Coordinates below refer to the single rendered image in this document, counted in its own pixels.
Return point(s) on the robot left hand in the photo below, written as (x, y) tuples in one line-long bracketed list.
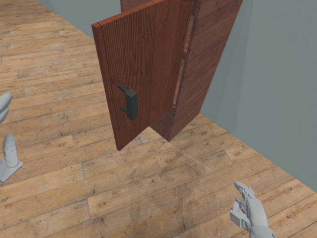
[(10, 164)]

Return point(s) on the handle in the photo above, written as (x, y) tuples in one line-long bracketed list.
[(131, 102)]

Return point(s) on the cupboard door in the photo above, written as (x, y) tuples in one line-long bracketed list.
[(142, 50)]

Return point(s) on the robot right hand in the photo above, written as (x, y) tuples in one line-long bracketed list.
[(252, 211)]

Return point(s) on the right robot forearm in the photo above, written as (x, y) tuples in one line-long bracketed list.
[(260, 231)]

